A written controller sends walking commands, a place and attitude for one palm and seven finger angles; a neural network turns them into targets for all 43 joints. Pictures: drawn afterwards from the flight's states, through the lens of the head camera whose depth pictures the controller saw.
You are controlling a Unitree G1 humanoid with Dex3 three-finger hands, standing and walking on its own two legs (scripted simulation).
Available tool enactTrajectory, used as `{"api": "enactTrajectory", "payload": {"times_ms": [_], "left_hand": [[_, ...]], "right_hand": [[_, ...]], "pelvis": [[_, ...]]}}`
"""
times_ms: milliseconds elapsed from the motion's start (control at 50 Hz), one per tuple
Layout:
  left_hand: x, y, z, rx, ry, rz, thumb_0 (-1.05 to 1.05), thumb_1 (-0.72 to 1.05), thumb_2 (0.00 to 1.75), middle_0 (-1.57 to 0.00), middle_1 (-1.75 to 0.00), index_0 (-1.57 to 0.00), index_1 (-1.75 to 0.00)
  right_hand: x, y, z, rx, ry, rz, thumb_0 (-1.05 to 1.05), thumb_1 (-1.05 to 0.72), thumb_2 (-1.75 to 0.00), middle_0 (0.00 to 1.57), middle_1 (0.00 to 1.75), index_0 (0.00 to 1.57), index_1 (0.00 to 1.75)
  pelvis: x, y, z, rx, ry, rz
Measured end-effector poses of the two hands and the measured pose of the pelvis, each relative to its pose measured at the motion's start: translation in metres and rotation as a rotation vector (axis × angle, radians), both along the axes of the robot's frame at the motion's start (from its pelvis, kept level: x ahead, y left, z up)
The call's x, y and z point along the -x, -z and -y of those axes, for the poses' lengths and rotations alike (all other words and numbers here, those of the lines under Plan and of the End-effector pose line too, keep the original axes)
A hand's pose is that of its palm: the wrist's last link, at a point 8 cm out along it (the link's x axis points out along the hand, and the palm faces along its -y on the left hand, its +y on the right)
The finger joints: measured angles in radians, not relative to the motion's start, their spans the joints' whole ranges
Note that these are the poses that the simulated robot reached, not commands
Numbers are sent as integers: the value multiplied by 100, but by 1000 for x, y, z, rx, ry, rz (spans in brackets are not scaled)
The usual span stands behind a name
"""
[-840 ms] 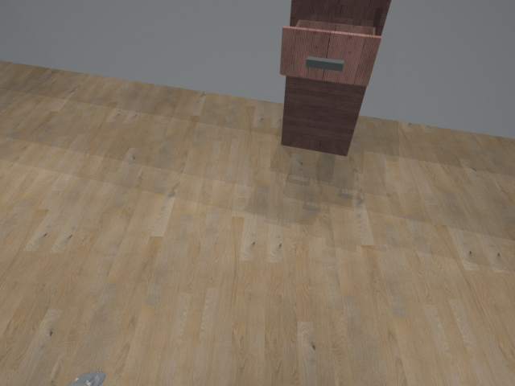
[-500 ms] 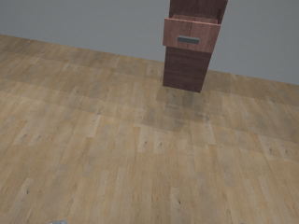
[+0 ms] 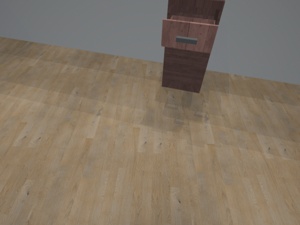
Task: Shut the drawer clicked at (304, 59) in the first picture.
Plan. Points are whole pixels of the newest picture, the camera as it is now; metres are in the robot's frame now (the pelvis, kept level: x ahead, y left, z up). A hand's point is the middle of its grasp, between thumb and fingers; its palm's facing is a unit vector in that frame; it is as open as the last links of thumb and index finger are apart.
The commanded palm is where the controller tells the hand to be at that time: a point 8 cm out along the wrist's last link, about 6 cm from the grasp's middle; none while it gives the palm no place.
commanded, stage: look at it before walking up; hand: left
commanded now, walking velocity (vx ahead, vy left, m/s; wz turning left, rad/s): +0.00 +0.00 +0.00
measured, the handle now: (186, 38) +1.23 -0.17 -0.07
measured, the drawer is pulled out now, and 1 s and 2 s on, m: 0.30 0.30 0.30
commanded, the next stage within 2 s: walk to a spot facing it in 0.60 s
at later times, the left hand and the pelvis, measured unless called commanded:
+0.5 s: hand out of the picture +0.07 +0.25 -0.16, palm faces -0.02 -0.94 -0.33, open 7.4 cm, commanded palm none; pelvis +0.00 +0.00 +0.00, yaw +0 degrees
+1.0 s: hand out of the picture +0.05 +0.19 -0.18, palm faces -0.10 -0.97 -0.23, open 7.4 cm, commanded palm none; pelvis +0.04 -0.01 -0.02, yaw -8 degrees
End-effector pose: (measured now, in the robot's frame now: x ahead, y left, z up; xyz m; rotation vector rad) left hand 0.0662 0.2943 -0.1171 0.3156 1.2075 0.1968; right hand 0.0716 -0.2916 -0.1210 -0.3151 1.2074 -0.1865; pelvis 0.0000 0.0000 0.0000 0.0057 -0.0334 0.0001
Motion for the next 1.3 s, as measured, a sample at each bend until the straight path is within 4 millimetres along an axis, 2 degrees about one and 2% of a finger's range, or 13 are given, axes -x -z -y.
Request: {"api": "enactTrajectory", "payload": {"times_ms": [420, 780, 940, 1040, 1080, 1120, 1160, 1240, 1300], "left_hand": [[5, 1, 4, 10, 6, -6, 0, 91, 89, -20, -30, -20, -30], [10, 4, 5, 12, -4, -29, 0, 91, 89, -20, -30, -20, -30], [21, 25, 34, 88, 11, -135, 0, 91, 90, -20, -30, -20, -30], [10, 36, 66, 118, 31, -169, 0, 91, 90, -20, -30, -20, -30], [7, 36, 77, 128, 8, -148, 0, 91, 90, -20, -30, -20, -30], [8, 33, 87, 137, -6, -157, 0, 91, 90, -20, -30, -20, -30], [10, 29, 95, 148, -7, -196, 0, 91, 89, -20, -30, -20, -30], [10, 22, 103, 170, 7, -294, 0, 91, 89, -20, -30, -20, -30], [-3, 22, 100, 176, 14, -343, 0, 91, 89, -20, -30, -20, -30]], "right_hand": [[8, 0, 0, -3, 7, -11, 0, -91, -90, 21, 30, 21, 30], [6, 0, -3, -3, 7, -17, 0, -91, -90, 20, 30, 20, 30], [28, 22, -24, -78, 105, -44, 0, -91, -90, 20, 30, 20, 30], [52, 44, -23, -124, 192, -113, 0, -91, -90, 21, 30, 20, 30], [53, 45, -23, -133, 197, -164, 0, -91, -90, 20, 30, 20, 30], [42, 41, -23, -138, 200, -178, 1, -91, -90, 20, 30, 20, 30], [22, 35, -23, -142, 206, -150, 1, -91, -90, 20, 30, 20, 30], [-35, 23, -25, -156, 229, -35, 1, -91, -90, 20, 30, 20, 30], [-83, 17, -30, -163, 228, 46, 1, -91, -90, 20, 30, 20, 30]], "pelvis": [[4, -1, 1, 1, 2, -2], [1, -1, 0, 2, 13, -7], [-23, 10, 4, -9, 93, -23], [-46, 22, 20, 2, 132, -16], [-56, 22, 24, 9, 130, -17], [-67, 17, 27, 8, 142, -18], [-78, 11, 27, 4, 159, -22], [-103, 4, 25, -1, 194, -34], [-126, 4, 21, 3, 218, -40]]}}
